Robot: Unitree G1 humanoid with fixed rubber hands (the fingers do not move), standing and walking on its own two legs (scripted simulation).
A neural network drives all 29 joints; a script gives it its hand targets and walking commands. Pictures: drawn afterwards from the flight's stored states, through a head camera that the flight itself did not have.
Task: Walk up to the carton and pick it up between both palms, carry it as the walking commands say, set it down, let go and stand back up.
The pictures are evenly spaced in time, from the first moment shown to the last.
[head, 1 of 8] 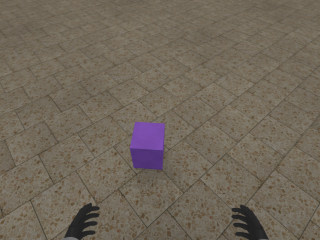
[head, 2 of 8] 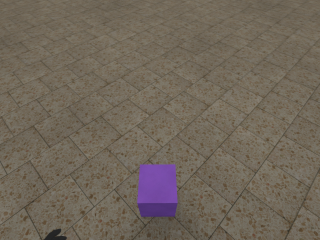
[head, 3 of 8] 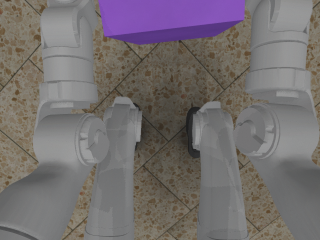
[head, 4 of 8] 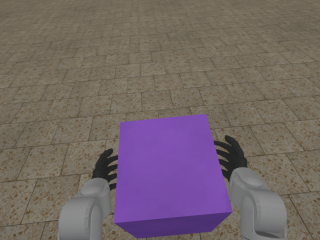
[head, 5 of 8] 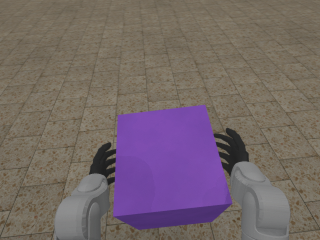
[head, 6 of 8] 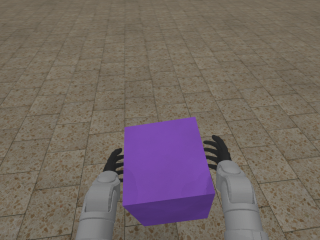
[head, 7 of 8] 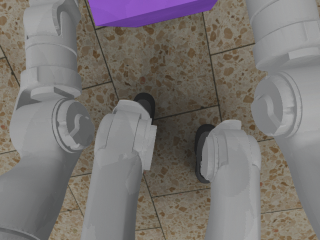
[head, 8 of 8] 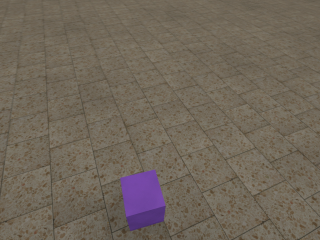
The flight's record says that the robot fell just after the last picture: no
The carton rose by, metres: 0.69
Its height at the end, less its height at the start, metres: +0.00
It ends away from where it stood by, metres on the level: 6.11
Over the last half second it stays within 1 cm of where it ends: yes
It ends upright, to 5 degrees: yes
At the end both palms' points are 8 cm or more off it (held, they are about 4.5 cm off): yes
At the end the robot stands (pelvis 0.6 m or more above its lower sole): yes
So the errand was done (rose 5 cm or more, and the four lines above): yes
